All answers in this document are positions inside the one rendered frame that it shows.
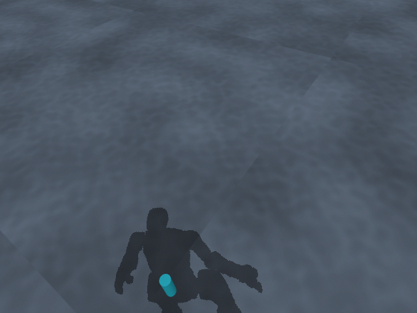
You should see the can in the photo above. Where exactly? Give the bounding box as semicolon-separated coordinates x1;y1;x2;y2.
159;274;177;297

